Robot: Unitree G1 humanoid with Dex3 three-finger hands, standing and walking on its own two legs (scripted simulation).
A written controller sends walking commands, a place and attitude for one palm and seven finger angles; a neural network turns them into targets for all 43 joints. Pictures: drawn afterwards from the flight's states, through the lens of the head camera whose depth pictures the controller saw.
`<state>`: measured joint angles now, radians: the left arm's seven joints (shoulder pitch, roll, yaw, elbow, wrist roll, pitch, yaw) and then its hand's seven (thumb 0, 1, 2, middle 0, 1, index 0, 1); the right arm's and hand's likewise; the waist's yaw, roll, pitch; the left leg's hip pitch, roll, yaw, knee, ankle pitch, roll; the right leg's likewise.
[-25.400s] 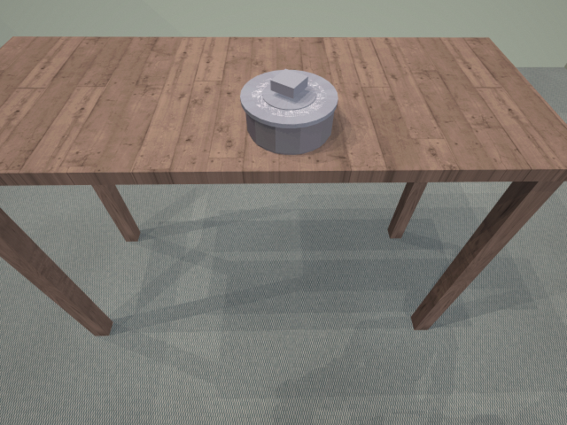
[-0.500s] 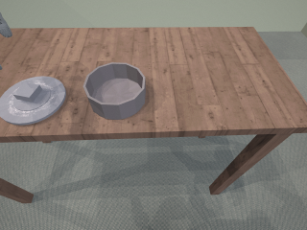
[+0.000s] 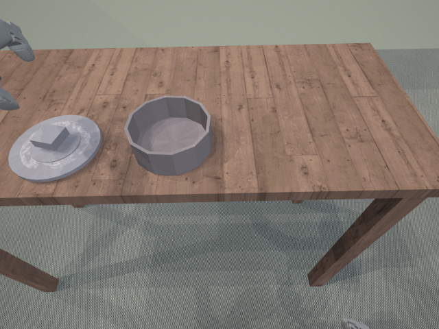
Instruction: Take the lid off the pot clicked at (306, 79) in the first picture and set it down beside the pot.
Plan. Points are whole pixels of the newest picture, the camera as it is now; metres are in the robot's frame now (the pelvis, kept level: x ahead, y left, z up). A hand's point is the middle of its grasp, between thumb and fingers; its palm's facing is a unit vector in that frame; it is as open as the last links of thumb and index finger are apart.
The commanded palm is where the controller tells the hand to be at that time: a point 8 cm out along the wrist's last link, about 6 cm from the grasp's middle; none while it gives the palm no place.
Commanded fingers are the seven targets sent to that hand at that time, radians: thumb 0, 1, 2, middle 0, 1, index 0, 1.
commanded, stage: draw the hand back to the body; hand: left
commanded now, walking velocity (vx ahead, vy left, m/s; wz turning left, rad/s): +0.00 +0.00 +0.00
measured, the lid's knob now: (50, 136) +0.46 +0.33 +0.10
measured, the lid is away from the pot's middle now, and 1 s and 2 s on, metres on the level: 0.23 0.23 0.23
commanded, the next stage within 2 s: step back with the hand held close in 2.00 s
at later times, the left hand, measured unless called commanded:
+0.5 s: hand (3, 66) +0.39 +0.26 +0.29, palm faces +0.43 -0.86 -0.25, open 11.0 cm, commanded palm +0.33 +0.31 +0.30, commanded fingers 0.00 0.11 0.87 -0.40 -0.58 -0.40 -0.58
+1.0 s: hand out of the picture +0.30 +0.25 +0.30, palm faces +0.52 -0.84 -0.17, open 8.8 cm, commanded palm +0.24 +0.28 +0.29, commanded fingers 0.00 0.75 0.89 -0.24 -0.35 -0.24 -0.35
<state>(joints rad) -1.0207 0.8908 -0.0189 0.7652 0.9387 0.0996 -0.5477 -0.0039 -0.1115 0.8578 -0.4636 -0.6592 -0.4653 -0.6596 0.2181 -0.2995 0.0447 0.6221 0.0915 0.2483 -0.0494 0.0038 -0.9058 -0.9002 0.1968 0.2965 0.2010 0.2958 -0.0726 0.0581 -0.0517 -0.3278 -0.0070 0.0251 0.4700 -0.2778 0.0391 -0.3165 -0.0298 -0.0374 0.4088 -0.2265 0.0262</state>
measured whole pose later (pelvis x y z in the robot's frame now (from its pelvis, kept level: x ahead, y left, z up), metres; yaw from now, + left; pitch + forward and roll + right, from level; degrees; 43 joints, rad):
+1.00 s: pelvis -0.01 -0.04 +0.01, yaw -1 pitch -4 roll +0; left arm -0.31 0.47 0.44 0.00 -0.11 -0.08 0.07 0.00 0.49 0.88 -0.30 -0.44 -0.30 -0.44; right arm 0.14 -0.26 0.04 0.69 0.03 -0.04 -0.08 0.01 -0.90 -0.90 0.20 0.30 0.20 0.30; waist 0.04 0.06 0.03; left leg -0.06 0.04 0.02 0.36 -0.24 -0.01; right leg -0.08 0.02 -0.04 0.35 -0.21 -0.02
